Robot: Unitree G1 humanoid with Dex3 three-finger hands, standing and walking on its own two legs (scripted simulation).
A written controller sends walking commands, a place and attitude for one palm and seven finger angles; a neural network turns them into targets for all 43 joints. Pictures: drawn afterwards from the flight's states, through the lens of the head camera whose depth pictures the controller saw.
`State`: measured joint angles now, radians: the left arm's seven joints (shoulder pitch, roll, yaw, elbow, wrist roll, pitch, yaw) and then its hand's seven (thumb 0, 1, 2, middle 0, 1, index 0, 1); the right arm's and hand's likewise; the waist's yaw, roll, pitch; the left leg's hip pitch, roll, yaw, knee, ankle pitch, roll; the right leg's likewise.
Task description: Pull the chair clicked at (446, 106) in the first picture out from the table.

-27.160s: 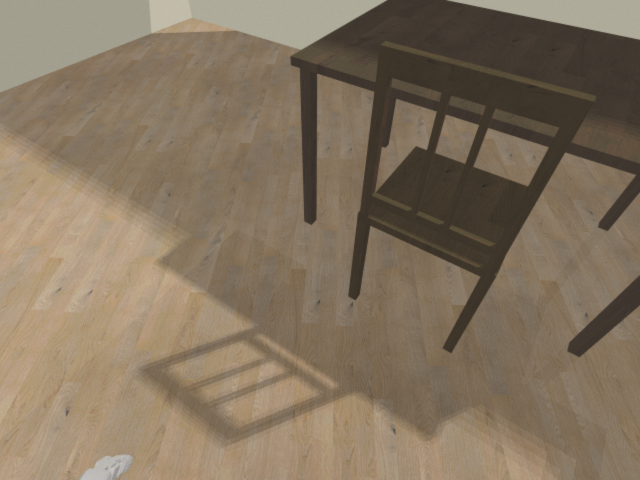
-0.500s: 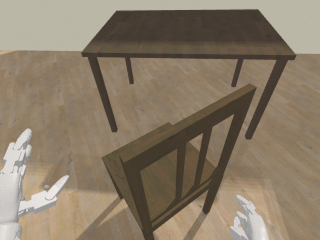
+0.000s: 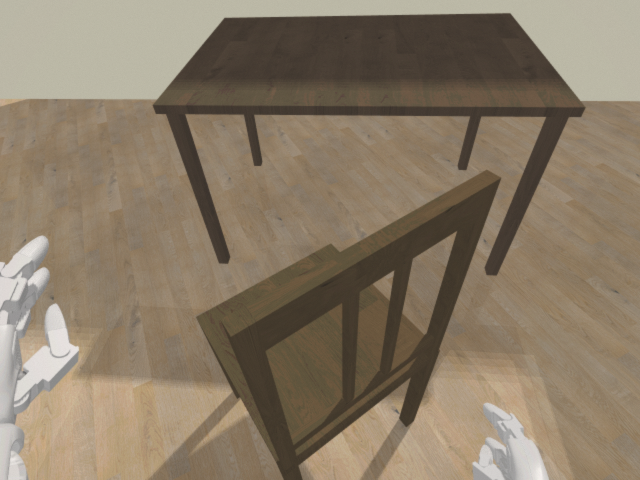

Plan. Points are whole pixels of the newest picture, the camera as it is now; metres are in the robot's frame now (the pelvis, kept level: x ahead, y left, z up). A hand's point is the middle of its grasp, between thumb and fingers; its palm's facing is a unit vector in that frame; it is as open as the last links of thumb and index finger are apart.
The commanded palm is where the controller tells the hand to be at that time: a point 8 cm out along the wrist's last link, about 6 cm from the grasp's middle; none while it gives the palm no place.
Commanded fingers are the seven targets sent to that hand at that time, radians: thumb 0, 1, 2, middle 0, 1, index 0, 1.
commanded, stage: draw the hand back to the body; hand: left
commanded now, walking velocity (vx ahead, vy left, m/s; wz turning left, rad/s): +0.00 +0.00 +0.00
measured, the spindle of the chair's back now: (349, 353) +0.33 +0.01 -0.08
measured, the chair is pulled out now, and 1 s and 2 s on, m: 0.54 0.54 0.54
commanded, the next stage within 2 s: step back with the hand held close in 0.02 s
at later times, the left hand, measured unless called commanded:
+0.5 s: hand (46, 386) +0.15 +0.27 +0.15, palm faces +0.31 -0.78 -0.54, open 7.4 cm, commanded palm +0.09 +0.32 +0.18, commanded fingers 0.00 0.90 0.90 -0.20 -0.30 -0.20 -0.30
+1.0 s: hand out of the picture +0.07 +0.30 +0.16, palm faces +0.44 -0.75 -0.50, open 7.4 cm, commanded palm +0.01 +0.33 +0.18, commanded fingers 0.00 0.90 0.90 -0.20 -0.30 -0.20 -0.30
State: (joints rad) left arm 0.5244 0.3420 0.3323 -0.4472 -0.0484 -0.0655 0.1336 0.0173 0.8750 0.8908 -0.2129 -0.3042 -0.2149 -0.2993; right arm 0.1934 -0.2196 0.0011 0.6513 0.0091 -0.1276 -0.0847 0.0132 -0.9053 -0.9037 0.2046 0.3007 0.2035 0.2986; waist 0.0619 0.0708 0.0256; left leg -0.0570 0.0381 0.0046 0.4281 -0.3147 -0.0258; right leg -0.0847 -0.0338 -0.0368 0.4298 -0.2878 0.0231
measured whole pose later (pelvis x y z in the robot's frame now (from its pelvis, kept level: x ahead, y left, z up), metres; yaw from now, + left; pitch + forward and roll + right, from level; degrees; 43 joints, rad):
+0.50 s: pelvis -0.05 +0.02 +0.00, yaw -1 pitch +0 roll +0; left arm 0.61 0.41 0.40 -0.50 -0.05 -0.15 0.12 0.02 0.88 0.90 -0.22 -0.31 -0.22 -0.30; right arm 0.16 -0.21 -0.02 0.58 0.02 -0.04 -0.07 0.01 -0.91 -0.90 0.21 0.30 0.20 0.30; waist -0.01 0.03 0.06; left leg -0.22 0.01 0.03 0.47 -0.25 0.00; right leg -0.25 -0.06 0.00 0.46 -0.20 0.05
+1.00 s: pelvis -0.13 +0.03 -0.01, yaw +2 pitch +0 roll -2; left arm 0.56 0.44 0.46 -0.54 -0.02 -0.20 0.17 0.02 0.88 0.90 -0.22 -0.31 -0.22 -0.30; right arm 0.24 -0.19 0.00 0.57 0.02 -0.12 -0.08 0.01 -0.90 -0.90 0.21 0.30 0.21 0.30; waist -0.02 -0.01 0.03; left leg -0.42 0.01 0.00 0.61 -0.19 0.02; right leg -0.33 -0.03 -0.01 0.60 -0.25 0.02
